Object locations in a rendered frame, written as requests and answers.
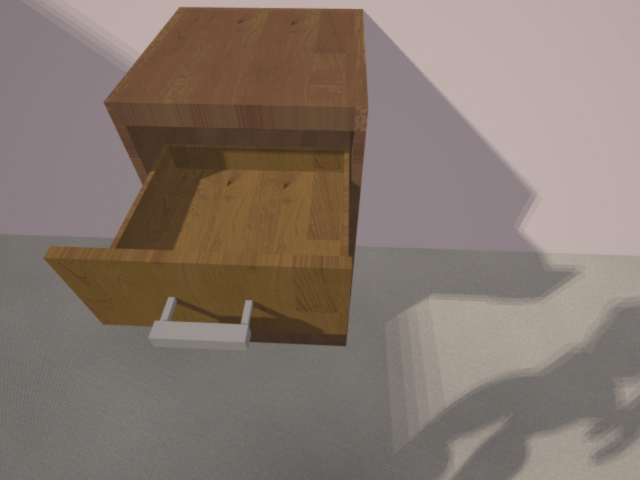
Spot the cabinet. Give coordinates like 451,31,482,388
104,7,368,346

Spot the drawer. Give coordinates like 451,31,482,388
44,144,352,335

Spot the handle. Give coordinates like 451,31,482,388
148,297,253,351

